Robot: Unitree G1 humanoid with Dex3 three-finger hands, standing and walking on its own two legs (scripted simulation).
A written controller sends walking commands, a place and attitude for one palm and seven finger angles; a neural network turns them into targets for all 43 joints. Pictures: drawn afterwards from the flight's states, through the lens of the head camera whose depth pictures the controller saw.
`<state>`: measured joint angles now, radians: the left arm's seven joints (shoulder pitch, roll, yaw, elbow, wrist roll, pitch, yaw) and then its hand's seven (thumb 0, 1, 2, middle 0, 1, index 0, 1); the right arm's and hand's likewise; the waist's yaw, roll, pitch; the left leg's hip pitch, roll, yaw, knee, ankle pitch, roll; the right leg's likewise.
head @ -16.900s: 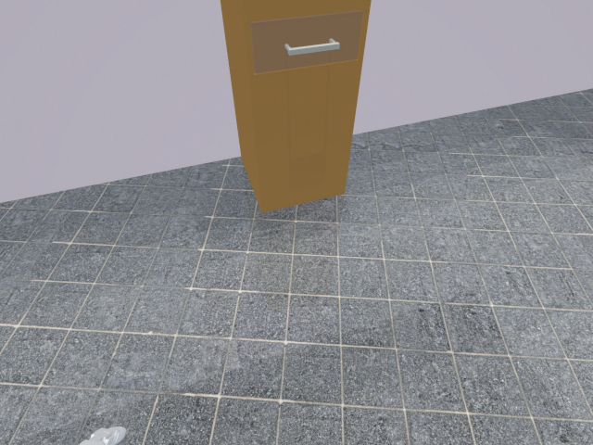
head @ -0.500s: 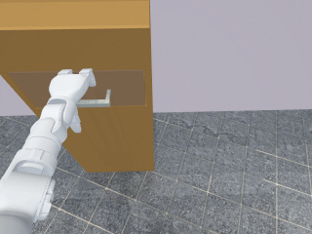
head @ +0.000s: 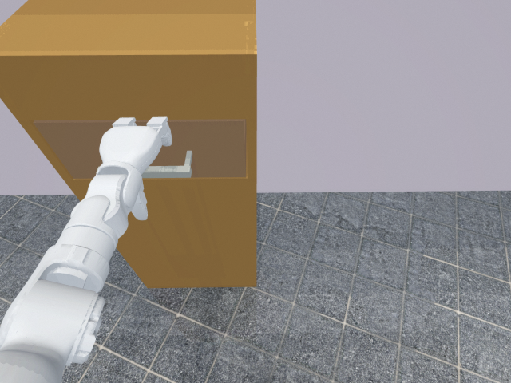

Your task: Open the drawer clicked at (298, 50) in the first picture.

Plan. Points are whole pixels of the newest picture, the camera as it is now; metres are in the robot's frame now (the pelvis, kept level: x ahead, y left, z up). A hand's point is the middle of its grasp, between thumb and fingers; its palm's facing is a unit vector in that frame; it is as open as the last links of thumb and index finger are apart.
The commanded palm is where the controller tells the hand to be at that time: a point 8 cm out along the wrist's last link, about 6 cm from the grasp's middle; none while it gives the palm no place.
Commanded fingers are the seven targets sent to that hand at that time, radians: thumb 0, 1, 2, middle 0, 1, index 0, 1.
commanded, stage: move the hooked fingers above the handle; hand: left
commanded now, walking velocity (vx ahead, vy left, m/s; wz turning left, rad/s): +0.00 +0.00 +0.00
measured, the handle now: (147, 164) +0.51 +0.22 +0.02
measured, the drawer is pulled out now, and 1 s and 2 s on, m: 0.00 0.00 0.00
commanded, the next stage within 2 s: none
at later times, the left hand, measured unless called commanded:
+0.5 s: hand (155, 161) +0.47 +0.18 +0.07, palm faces +0.02 -0.07 -1.00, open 13.8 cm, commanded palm +0.45 +0.22 +0.13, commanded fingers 0.00 -0.50 0.30 -0.30 -1.20 -0.30 -1.20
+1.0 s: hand (156, 171) +0.45 +0.18 +0.06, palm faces -0.05 -0.06 -1.00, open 13.8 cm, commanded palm +0.45 +0.22 +0.13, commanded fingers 0.00 -0.50 0.30 -0.30 -1.20 -0.30 -1.20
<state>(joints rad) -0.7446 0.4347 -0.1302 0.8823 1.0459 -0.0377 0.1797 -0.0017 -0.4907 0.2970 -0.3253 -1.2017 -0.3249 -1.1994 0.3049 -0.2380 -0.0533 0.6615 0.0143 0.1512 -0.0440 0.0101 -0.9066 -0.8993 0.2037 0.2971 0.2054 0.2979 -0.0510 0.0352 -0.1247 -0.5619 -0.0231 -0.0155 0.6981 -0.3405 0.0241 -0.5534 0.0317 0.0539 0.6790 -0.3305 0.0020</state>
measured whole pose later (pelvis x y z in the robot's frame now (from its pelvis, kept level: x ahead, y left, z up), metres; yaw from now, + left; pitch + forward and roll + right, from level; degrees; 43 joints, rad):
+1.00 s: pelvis +0.00 +0.00 +0.00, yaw +1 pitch +13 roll -1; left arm -0.76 0.47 -0.16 0.82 1.02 -0.19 0.14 0.00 -0.49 0.30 -0.33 -1.20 -0.33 -1.20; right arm 0.31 -0.27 -0.07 0.67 0.01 0.11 -0.08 0.01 -0.91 -0.90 0.20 0.30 0.21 0.30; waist -0.06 0.01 -0.10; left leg -0.62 -0.03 -0.04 0.73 -0.35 0.02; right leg -0.59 0.03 0.03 0.70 -0.34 0.00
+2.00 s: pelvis -0.01 +0.00 +0.00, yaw -2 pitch +13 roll +0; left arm -0.88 0.42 -0.11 1.03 1.06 0.07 0.25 0.00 -0.49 0.30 -0.40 -1.26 -0.40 -1.32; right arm 0.25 -0.22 0.03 0.68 0.04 0.20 -0.08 0.01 -0.91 -0.90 0.20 0.30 0.21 0.30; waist -0.08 0.07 -0.13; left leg -0.59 -0.02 0.03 0.68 -0.32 0.03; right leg -0.60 0.04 0.10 0.68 -0.30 0.01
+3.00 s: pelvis -0.02 +0.00 -0.01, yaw +1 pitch +15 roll -2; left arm -0.73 0.54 -0.09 0.81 1.05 -0.24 0.22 0.00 -0.49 0.30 -0.33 -1.20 -0.33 -1.20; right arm 0.37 -0.28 -0.08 0.70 0.00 0.10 -0.08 0.01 -0.91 -0.90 0.21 0.30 0.21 0.30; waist -0.05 0.02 -0.10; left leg -0.70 -0.02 -0.04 0.79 -0.35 0.02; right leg -0.66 0.03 0.02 0.74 -0.33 0.01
